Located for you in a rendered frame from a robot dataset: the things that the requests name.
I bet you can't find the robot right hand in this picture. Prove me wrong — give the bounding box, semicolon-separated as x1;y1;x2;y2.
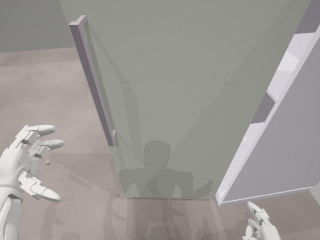
242;201;281;240

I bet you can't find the left robot forearm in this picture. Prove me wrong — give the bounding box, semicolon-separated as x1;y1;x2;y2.
0;186;24;240

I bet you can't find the handle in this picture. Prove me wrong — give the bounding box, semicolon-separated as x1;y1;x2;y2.
69;15;116;147

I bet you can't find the robot left hand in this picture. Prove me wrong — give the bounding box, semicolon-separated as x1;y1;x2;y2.
0;125;65;202

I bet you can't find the fridge door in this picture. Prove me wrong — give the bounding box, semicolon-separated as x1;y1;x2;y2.
59;0;311;199

